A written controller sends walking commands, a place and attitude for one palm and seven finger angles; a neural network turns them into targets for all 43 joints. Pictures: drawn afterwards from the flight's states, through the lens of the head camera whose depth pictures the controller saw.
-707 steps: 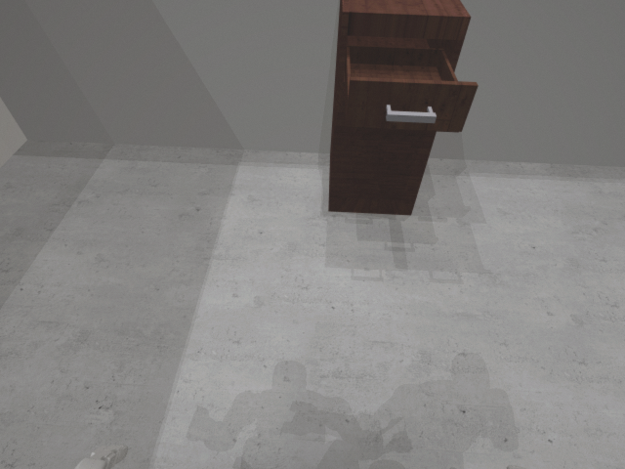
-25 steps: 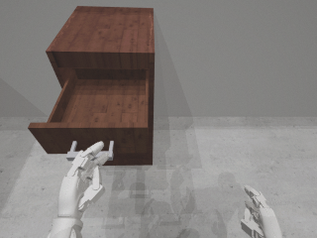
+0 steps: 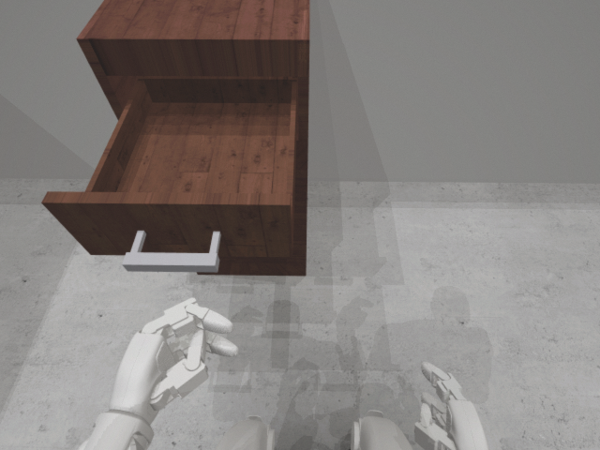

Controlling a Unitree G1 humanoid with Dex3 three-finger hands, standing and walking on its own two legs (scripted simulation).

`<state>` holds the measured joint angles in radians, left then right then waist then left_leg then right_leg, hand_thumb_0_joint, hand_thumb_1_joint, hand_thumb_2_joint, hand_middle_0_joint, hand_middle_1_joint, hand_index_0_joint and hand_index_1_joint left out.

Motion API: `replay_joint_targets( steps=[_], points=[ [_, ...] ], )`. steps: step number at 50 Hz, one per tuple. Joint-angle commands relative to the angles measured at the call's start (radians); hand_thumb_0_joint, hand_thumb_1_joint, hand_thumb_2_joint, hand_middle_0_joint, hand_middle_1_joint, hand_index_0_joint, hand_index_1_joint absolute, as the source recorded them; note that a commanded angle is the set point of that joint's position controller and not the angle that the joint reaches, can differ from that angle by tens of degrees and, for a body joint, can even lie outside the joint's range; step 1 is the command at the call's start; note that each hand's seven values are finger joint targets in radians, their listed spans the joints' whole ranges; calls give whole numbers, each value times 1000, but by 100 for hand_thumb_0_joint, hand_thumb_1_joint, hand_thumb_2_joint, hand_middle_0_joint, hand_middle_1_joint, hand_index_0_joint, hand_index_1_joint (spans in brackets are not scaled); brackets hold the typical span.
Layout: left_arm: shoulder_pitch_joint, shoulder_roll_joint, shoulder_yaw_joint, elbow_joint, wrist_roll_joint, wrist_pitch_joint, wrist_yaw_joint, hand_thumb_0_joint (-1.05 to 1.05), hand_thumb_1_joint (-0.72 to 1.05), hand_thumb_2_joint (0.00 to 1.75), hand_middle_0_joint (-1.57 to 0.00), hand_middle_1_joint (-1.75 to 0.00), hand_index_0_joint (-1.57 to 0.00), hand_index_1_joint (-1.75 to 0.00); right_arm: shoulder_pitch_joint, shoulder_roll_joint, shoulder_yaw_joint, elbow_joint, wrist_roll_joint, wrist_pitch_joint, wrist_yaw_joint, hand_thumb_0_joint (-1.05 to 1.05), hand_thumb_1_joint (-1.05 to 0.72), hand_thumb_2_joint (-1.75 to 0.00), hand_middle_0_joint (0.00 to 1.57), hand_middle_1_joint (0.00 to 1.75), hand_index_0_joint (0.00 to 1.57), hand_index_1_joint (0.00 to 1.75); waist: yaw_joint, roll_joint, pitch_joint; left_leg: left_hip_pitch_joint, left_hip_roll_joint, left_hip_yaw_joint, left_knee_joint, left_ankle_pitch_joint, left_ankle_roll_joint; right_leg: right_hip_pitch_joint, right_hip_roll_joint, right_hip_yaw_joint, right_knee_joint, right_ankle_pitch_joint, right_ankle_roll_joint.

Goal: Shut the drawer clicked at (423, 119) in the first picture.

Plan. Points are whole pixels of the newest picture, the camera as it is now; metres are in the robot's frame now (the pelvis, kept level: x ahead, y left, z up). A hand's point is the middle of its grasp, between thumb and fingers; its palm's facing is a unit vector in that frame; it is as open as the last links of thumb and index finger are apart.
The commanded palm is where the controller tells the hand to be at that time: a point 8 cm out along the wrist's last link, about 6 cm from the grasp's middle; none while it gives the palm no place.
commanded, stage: raise the hand and make a fist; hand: left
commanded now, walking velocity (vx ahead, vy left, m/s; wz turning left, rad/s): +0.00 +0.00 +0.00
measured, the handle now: (175, 250) +0.38 +0.21 +0.01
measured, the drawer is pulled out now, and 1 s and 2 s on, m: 0.29 0.29 0.29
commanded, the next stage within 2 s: bring the fist close to the handle in 1.10 s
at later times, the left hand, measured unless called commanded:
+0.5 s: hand (145, 357) +0.20 +0.17 +0.11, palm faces +0.12 -0.99 -0.04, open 3.1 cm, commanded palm +0.16 +0.21 +0.10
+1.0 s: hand (159, 370) +0.19 +0.15 +0.10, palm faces +0.00 -1.00 -0.05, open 3.2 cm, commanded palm +0.16 +0.21 +0.11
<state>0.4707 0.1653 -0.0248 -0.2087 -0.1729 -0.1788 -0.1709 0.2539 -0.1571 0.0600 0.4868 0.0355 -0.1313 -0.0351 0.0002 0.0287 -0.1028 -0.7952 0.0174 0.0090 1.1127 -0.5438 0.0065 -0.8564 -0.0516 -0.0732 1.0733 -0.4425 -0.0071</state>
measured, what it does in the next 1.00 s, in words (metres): stands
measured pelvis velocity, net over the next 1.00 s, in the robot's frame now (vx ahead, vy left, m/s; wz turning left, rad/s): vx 0.03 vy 0.01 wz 0.01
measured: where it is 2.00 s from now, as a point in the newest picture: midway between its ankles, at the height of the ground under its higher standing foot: outside the picture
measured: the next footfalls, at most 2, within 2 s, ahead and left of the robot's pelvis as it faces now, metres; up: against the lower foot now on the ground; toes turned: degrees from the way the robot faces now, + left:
none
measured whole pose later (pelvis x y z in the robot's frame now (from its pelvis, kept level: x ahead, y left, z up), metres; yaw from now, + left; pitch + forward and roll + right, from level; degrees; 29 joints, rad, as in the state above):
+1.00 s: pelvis +0.03 +0.01 +0.02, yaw +1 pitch +10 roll -2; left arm 0.70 0.18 0.00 -0.38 -0.17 -0.27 -0.14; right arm 0.27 -0.22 0.01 0.46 0.03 -0.19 -0.03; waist 0.01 0.03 -0.12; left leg -0.63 0.01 -0.01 1.00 -0.54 0.01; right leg -0.67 -0.05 -0.09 0.95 -0.44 0.01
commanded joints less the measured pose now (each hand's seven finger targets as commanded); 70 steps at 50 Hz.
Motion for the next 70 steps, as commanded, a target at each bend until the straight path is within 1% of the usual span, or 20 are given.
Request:
replay_joint_targets(
  steps=[1,4,7,8,10,13,18,21,25,28,33,37,40,43,48,55,61,64,68,70],
  points=[
    [189,68,202,-325,-58,-148,157,0,90,90,-102,-119,-102,-119,-110,-119,-101,-196,0,-74,-24,0,-90,-90,20,30,20,30,73,-70,-239,48,-27,-20,-221,299,5,369,38,14,-172,203,-19],
    [163,62,132,-338,-2,-293,171,0,90,90,-108,-125,-108,-125,-82,-133,-107,-156,-21,-102,-6,0,-90,-90,20,30,20,30,24,-9,-186,38,-18,-23,-195,283,8,250,43,4,-147,153,-19],
    [145,25,28,-284,2,-380,89,0,90,90,-114,-132,-114,-132,-73,-169,-109,-140,-19,-144,7,0,-90,-90,20,30,20,30,-36,25,-132,39,-18,-30,-166,204,13,166,37,16,-169,58,-15],
    [121,10,-10,-278,-3,-381,54,0,90,90,-116,-134,-116,-134,-72,-182,-106,-145,-14,-152,6,0,-90,-90,20,30,20,30,-60,-5,-107,30,-18,-36,-164,175,19,156,33,24,-186,26,-13],
    [158,41,3,-256,-13,-357,-1,0,90,90,-120,-138,-120,-138,-53,-199,-118,-154,-4,-164,-4,0,-90,-90,20,30,20,30,-47,-30,-144,39,-22,-39,-174,161,19,190,30,38,-207,3,-12],
    [202,145,124,-259,-7,-275,2,0,90,90,-126,-145,-126,-145,-60,-197,-128,-170,4,-147,-15,0,-90,-90,20,30,20,30,-5,-11,-207,70,-24,-34,-204,202,17,264,30,35,-212,48,-13],
    [239,93,161,-365,-29,-215,99,0,90,90,-136,-156,-136,-156,-66,-153,-120,-207,2,-103,-15,0,-90,-90,20,30,20,30,42,14,-234,151,-19,-33,-244,383,8,345,44,-19,-175,257,-18],
    [245,41,107,-372,-31,-216,114,0,90,90,-140,-160,-140,-160,-59,-150,-114,-208,-2,-97,-4,0,-90,-90,20,30,20,30,20,-3,-178,162,-15,-28,-244,407,5,333,46,-23,-191,299,-11],
    [256,32,29,-338,5,-201,59,0,90,90,-140,-160,-140,-160,-59,-169,-105,-211,-6,-98,5,0,-90,-90,20,30,20,30,-10,-22,-108,149,-12,-33,-250,360,12,302,43,-19,-210,262,-6],
    [224,59,24,-347,15,-177,28,0,90,90,-140,-160,-140,-160,-66,-179,-97,-216,-4,-103,2,0,-90,-90,20,30,20,30,-21,-24,-71,140,-12,-43,-262,291,15,286,42,-16,-230,188,-8],
    [207,141,166,-421,-10,-182,62,0,90,90,-140,-160,-140,-160,-58,-161,-97,-216,-5,-98,-15,0,-90,-90,20,30,20,30,23,-19,-180,178,-18,-40,-272,318,11,359,43,-9,-231,208,-12],
    [240,60,122,-418,-37,-200,76,0,90,90,-140,-160,-140,-160,-54,-145,-95,-203,1,-109,-7,0,-90,-90,20,30,20,30,20,31,-169,208,-15,-37,-275,395,-1,356,45,-26,-221,278,-12],
    [274,19,52,-371,-31,-192,48,0,90,90,-140,-160,-140,-160,-58,-163,-97,-196,1,-121,1,0,-90,-90,20,30,20,30,2,-13,-129,190,-14,-40,-273,382,5,338,43,-26,-232,270,-5],
    [281,66,73,-333,-11,-166,27,0,90,90,-140,-160,-140,-160,-70,-173,-103,-190,1,-124,-1,0,-90,-90,20,30,20,30,-3,-57,-95,158,-15,-42,-280,339,11,342,39,-17,-250,237,-6],
    [257,104,130,-409,-9,-173,55,0,90,90,-140,-160,-140,-160,-73,-162,-103,-205,-2,-120,-8,0,-90,-90,20,30,20,30,25,-5,-130,173,-19,-36,-294,326,7,358,37,-16,-241,208,-12],
    [242,57,103,-394,-31,-232,80,0,90,90,-140,-160,-140,-160,-58,-165,-99,-191,-4,-130,-3,0,-90,-90,20,30,20,30,5,-8,-117,162,-19,-36,-281,289,5,319,45,-17,-241,168,-10],
    [202,55,45,-350,-3,-187,37,0,90,90,-140,-160,-140,-160,-55,-181,-96,-198,-1,-138,-6,0,-90,-90,20,30,20,30,-15,-5,-95,150,-19,-43,-283,239,10,294,40,-8,-251,117,-8],
    [161,78,91,-296,3,-175,53,0,90,90,-140,-160,-140,-160,-54,-180,-94,-194,-6,-123,-14,0,-90,-90,20,30,20,30,-9,-58,-86,118,-22,-46,-279,216,10,282,44,-8,-247,88,-8],
    [111,103,147,-283,-3,-211,88,0,90,90,-140,-160,-140,-160,-56,-175,-94,-190,-14,-120,-15,0,-90,-90,20,30,20,30,7,-29,-124,107,-27,-38,-258,224,7,281,43,-1,-227,91,-12],
    [71,74,120,-280,-6,-230,90,0,90,90,-140,-160,-140,-160,-46,-172,-89,-190,-16,-121,-10,0,-90,-90,20,30,20,30,-1,7,-149,115,-29,-37,-247,247,3,270,43,-4,-209,121,-13]
  ],
)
